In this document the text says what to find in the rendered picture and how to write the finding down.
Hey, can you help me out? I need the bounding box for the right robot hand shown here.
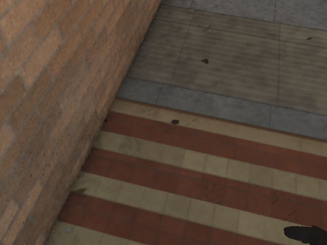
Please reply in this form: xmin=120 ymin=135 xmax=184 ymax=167
xmin=284 ymin=226 xmax=327 ymax=245

